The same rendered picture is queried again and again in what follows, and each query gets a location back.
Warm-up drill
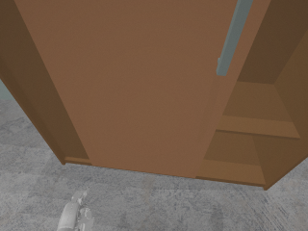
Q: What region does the left robot hand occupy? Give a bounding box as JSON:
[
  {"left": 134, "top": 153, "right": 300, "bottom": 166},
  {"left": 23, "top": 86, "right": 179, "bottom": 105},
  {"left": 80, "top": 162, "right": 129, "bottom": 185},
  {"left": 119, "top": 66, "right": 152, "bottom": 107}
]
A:
[{"left": 57, "top": 187, "right": 94, "bottom": 231}]

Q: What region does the handle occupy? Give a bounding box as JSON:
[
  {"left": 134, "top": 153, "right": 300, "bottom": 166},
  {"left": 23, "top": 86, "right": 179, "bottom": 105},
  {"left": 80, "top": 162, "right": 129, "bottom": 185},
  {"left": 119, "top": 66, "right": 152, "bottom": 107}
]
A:
[{"left": 216, "top": 0, "right": 253, "bottom": 76}]

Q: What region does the wardrobe door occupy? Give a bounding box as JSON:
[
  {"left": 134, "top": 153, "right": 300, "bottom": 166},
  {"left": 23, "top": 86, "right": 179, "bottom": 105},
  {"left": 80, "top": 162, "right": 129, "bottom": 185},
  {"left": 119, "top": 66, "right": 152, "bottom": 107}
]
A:
[
  {"left": 0, "top": 0, "right": 90, "bottom": 160},
  {"left": 14, "top": 0, "right": 271, "bottom": 178}
]

